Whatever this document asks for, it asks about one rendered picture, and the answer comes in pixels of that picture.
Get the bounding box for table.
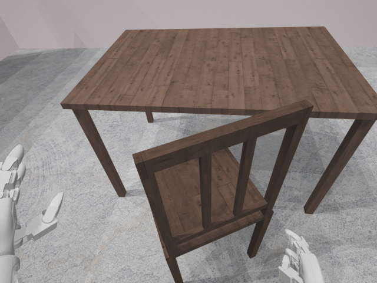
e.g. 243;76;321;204
60;27;377;214

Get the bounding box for robot right hand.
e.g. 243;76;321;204
278;229;325;283

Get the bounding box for robot left hand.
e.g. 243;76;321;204
0;144;64;256

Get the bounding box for robot left forearm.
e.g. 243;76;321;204
0;255;22;283

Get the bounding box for chair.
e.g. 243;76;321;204
132;99;314;283

